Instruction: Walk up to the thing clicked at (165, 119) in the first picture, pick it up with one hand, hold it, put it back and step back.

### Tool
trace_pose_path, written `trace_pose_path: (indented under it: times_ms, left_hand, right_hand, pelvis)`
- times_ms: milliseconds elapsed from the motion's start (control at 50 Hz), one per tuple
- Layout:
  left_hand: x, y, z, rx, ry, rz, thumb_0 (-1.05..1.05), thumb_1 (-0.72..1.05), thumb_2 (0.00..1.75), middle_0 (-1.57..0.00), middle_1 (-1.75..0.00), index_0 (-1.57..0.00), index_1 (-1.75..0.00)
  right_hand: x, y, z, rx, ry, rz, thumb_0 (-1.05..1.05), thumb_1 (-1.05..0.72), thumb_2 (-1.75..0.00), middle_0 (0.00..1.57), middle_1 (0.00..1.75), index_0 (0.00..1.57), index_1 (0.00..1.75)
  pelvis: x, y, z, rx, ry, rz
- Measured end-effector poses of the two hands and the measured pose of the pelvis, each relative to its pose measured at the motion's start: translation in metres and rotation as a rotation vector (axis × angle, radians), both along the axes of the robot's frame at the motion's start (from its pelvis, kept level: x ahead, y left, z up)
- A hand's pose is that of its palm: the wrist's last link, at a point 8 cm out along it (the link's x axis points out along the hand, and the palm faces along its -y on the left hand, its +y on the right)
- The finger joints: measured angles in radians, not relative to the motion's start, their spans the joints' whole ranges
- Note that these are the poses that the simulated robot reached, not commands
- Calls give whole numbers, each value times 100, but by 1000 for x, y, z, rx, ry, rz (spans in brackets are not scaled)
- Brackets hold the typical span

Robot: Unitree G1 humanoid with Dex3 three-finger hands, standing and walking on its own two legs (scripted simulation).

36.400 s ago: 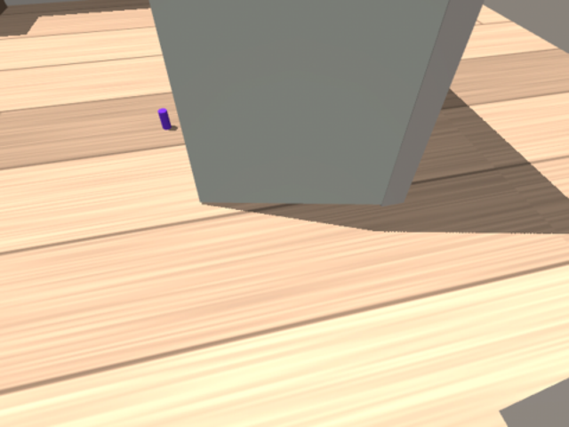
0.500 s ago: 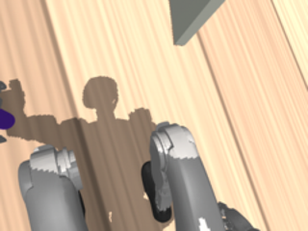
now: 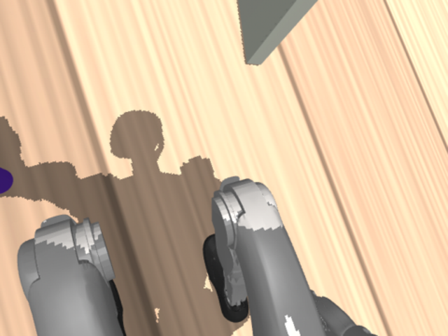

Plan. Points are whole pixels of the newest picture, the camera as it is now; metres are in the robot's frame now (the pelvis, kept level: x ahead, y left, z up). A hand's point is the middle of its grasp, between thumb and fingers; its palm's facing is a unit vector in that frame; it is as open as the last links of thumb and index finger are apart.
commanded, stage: close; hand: left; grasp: from above
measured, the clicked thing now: out of the picture +0.41 +0.33 -0.24
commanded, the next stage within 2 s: settle in 1.26 s
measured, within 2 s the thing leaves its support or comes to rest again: leaves its support in 1.66 s
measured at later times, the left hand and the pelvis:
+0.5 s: hand out of the picture +0.41 +0.33 -0.21, palm faces -0.38 -0.13 -0.91, open 10.9 cm; pelvis +0.00 +0.00 +0.00, yaw -1 degrees
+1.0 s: hand out of the picture +0.40 +0.33 -0.21, palm faces -0.43 -0.17 -0.89, open 8.7 cm; pelvis +0.00 +0.00 +0.00, yaw +0 degrees
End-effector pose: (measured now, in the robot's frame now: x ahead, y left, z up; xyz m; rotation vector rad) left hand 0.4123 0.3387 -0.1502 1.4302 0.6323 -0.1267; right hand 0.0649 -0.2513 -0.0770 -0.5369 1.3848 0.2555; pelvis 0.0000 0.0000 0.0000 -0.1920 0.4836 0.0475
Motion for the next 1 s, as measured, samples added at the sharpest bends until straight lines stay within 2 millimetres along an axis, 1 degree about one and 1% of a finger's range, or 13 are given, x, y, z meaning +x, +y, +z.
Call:
trace_pose_path:
  times_ms: [100,180,280,420,540,660,820,1000]
  left_hand:
    - [-5,-7,-1,-42,-8,-42,0,-28,77,-22,-96,-25,-92]
    - [-10,-10,-1,-56,-27,-73,0,-24,75,-25,-93,-28,-89]
    - [-12,-13,-2,-35,-56,-103,0,-18,75,-30,-89,-32,-86]
    - [-6,-12,-3,5,-78,-99,0,-9,72,-37,-83,-39,-81]
    - [1,-7,-3,8,-73,-46,0,-3,67,-43,-80,-45,-77]
    - [3,-4,-2,-1,-47,-29,0,0,61,-48,-77,-50,-74]
    - [-3,-4,-2,-22,-34,-30,0,9,56,-56,-73,-59,-70]
    - [-12,-3,-1,-36,-35,-61,1,18,51,-67,-68,-70,-65]
  right_hand:
    - [-10,3,1,6,29,-10,0,-89,-90,20,30,20,30]
    - [-14,-1,4,-12,33,-13,0,-89,-90,20,30,20,30]
    - [-13,-10,8,-51,26,-2,0,-89,-90,20,30,20,30]
    - [-7,-18,14,-82,-3,20,0,-89,-90,20,30,20,30]
    - [-4,-16,15,-67,-16,28,0,-89,-90,20,30,20,30]
    - [-3,-8,11,-31,-7,25,0,-89,-90,20,30,20,30]
    - [-6,-1,6,-6,3,5,0,-90,-90,20,30,20,30]
    - [-8,-8,8,-36,8,4,0,-90,-90,20,30,20,30]
  pelvis:
    - [-2,-1,1,-1,-12,0]
    - [-4,-2,1,-2,-19,-4]
    - [-5,-2,-1,-2,-24,-7]
    - [-6,-1,-5,-5,-25,-9]
    - [-4,1,-4,-11,-17,-10]
    - [-1,2,-2,-11,-10,-7]
    - [-2,1,0,-9,-9,-5]
    - [-5,0,-2,-6,-21,-5]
